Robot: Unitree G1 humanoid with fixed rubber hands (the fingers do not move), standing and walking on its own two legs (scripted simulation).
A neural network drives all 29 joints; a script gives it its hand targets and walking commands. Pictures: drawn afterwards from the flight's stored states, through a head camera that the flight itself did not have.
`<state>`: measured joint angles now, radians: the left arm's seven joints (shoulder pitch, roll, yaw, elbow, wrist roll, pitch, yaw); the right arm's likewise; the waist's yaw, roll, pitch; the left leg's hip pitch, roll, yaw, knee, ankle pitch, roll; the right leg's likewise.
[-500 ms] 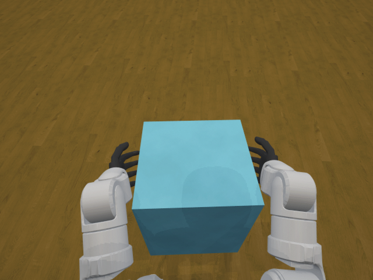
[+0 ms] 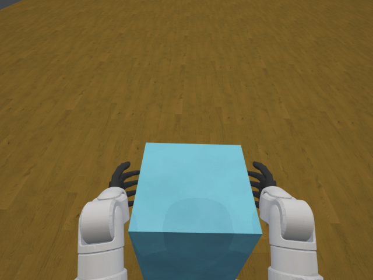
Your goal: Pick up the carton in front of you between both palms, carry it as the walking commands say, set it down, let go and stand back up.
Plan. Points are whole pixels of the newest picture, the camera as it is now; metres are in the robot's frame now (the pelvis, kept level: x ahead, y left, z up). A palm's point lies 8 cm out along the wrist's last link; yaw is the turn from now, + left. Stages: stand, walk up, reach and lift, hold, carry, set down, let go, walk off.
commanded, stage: carry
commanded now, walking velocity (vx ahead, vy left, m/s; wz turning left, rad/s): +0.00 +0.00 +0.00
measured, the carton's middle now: (191, 214) +0.26 -0.01 +0.00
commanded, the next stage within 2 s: hold in 1.76 s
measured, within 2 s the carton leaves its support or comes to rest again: neither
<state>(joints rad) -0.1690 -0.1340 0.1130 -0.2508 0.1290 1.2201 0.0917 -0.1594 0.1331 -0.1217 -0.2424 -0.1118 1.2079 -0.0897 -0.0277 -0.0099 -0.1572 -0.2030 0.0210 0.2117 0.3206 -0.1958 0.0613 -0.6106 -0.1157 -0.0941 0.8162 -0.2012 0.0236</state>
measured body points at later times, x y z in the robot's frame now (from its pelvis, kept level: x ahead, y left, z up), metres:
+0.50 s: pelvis +0.20 -0.03 -0.01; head +0.19 -0.03 +0.44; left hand +0.47 +0.14 +0.07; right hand +0.49 -0.17 +0.07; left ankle +0.12 +0.09 -0.75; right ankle +0.24 -0.12 -0.75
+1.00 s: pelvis +0.20 -0.01 -0.02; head +0.17 -0.01 +0.43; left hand +0.47 +0.15 +0.05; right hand +0.49 -0.15 +0.05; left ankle +0.12 +0.09 -0.75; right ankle +0.24 -0.12 -0.75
